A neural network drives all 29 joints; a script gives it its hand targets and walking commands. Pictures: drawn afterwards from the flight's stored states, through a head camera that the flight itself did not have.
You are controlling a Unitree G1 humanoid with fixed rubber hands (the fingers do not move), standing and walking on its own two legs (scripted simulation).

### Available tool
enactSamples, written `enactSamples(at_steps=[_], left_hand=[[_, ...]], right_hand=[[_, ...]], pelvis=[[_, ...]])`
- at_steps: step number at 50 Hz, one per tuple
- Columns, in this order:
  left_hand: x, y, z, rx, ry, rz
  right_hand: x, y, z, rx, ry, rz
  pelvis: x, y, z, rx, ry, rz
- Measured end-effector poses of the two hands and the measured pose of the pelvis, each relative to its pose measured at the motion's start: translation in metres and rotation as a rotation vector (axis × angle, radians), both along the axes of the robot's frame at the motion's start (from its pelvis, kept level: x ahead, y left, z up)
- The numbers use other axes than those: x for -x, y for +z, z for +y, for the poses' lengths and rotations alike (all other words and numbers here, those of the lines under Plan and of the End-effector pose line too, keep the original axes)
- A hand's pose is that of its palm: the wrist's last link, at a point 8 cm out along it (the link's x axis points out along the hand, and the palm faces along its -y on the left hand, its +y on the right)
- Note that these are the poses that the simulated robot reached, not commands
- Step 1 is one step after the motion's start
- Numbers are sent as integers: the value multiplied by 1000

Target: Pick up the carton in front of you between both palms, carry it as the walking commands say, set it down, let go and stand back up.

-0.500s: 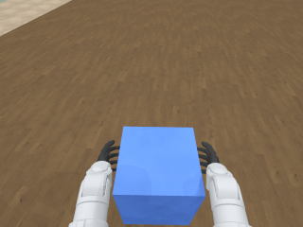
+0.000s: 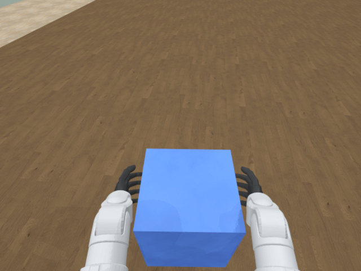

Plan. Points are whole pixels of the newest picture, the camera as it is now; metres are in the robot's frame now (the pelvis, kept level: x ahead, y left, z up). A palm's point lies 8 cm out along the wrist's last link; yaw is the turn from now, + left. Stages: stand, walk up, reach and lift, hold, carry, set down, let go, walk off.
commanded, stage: carry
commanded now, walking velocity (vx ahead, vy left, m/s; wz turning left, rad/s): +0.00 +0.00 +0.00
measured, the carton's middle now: (187, 210) +0.30 +0.00 -0.04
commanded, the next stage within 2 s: hold in 0.62 s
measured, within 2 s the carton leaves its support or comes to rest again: neither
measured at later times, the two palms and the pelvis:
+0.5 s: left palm (123, 202) +0.27 +0.15 +0.04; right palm (257, 204) +0.27 -0.15 +0.04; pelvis -0.01 +0.00 +0.00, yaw +0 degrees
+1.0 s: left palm (128, 205) +0.26 +0.13 +0.05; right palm (269, 216) +0.24 -0.17 +0.05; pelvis -0.03 +0.00 +0.01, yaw -4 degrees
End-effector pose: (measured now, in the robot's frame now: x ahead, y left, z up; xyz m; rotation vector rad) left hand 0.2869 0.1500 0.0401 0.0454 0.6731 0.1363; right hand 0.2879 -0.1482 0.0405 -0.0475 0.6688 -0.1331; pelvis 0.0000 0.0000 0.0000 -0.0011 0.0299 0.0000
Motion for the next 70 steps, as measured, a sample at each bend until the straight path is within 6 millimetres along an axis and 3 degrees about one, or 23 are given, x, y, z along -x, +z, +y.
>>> enactSamples(at_steps=[31, 45, 54, 63, 66, 70], left_hand=[[15, 0, -6, -2, -1, -2], [24, 5, -20, -8, -69, 1], [21, 6, -17, 23, -56, 4], [-9, -16, -23, 35, -57, 29], [-18, -37, -26, 27, -66, 48], [-26, -79, -28, 15, -77, 63]], right_hand=[[15, 0, -6, 0, -2, -2], [43, 6, -20, 11, -60, 2], [43, 7, -16, -13, -88, 5], [17, -15, -21, -33, -115, 27], [9, -36, -24, -22, -114, 47], [2, -77, -26, -4, -103, 64]], pelvis=[[15, -1, -5, 0, -1, -1], [28, 6, -2, 5, -55, -160], [40, 2, 5, 7, -75, -187], [50, -11, 12, 7, -78, -137], [53, -16, 13, 4, -80, -72], [57, -25, 13, -2, -84, 46]])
